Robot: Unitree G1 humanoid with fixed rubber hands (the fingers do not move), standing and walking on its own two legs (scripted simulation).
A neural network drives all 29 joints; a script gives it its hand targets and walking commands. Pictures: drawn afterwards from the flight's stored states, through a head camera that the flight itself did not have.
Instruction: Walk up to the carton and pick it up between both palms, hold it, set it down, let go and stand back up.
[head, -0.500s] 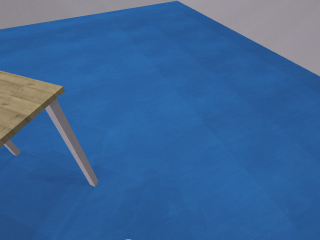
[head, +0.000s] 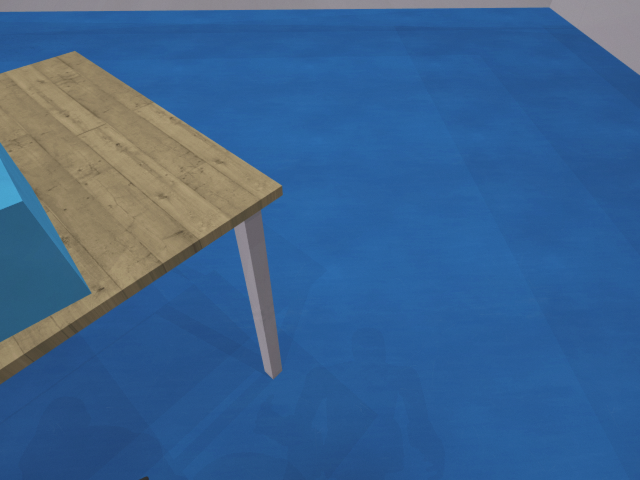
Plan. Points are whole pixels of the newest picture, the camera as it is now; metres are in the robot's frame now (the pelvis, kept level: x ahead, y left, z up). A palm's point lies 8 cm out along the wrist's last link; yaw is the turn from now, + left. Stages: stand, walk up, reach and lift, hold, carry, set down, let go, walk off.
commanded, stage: walk up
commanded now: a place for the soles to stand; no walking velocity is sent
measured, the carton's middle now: out of the picture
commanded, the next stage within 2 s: none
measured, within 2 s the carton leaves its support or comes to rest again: neither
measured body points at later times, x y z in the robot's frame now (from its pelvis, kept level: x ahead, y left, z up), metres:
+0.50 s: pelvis +0.13 +0.06 -0.02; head +0.16 +0.10 +0.42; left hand +0.04 +0.33 -0.16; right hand +0.37 -0.13 -0.12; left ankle +0.19 +0.21 -0.71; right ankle +0.10 -0.09 -0.66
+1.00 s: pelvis +0.13 +0.07 -0.01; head +0.17 +0.09 +0.44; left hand +0.05 +0.35 -0.11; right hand +0.37 -0.09 -0.14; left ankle +0.06 +0.19 -0.71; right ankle +0.23 -0.03 -0.71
